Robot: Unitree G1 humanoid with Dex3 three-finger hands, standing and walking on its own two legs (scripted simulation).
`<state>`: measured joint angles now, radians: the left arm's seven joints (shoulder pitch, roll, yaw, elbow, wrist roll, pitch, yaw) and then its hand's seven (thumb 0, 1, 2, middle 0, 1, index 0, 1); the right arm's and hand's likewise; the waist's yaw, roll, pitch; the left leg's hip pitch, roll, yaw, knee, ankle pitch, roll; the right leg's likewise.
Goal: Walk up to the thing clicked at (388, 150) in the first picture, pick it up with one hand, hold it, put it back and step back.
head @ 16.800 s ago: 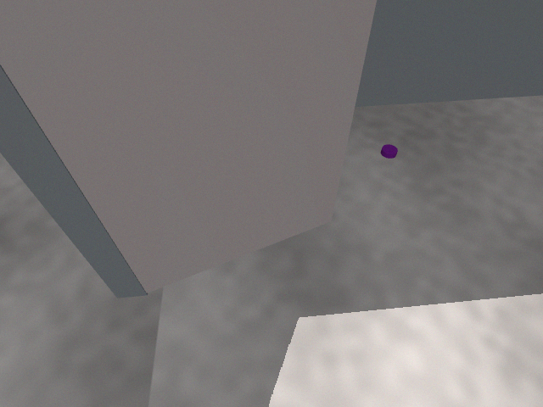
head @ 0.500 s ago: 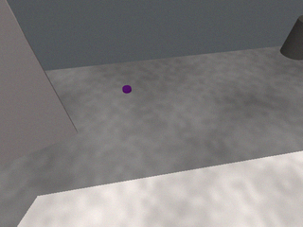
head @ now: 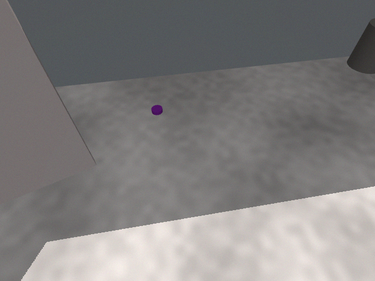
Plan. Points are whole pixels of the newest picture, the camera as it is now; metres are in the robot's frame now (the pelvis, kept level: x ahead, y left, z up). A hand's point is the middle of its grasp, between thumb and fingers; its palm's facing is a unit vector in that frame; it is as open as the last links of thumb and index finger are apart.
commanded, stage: stand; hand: left
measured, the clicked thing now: (157, 110) +1.45 +0.25 -0.77
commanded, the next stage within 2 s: walk up in 0.10 s
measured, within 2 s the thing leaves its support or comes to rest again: neither
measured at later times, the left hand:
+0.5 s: hand out of the picture +0.10 +0.36 -0.18, palm faces +0.02 -0.93 -0.36, open 7.4 cm
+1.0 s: hand (101, 177) +0.43 +0.28 -0.13, palm faces +0.00 -0.92 -0.39, open 7.4 cm
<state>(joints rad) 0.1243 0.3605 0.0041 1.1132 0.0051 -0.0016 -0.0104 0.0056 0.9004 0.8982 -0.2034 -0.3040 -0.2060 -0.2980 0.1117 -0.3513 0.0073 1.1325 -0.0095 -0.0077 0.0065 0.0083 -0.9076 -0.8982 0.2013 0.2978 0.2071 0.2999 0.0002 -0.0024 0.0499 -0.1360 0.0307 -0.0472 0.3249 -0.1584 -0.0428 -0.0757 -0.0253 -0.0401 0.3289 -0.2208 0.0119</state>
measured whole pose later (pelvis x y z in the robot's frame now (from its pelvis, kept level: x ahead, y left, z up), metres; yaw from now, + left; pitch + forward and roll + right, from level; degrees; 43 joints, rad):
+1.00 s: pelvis +0.33 +0.01 -0.02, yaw +0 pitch -3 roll +2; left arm 0.21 0.38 0.06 0.88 0.00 -0.08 -0.07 0.01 0.90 0.90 -0.20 -0.30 -0.21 -0.30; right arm 0.31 -0.41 -0.05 0.93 -0.01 -0.05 0.04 0.01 -0.91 -0.90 0.20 0.30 0.21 0.30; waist 0.01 0.04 0.08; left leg -0.26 0.03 0.02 1.10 -0.46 0.03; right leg -0.32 -0.06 -0.08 0.62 -0.26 -0.04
